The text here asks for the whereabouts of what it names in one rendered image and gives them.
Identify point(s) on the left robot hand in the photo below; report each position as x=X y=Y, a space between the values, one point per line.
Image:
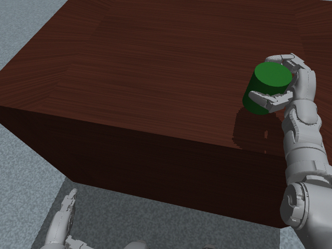
x=61 y=224

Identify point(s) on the can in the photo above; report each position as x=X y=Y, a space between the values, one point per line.
x=268 y=78

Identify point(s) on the right robot arm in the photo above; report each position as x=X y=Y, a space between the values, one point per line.
x=307 y=201

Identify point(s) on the right robot hand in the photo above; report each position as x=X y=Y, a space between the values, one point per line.
x=301 y=87

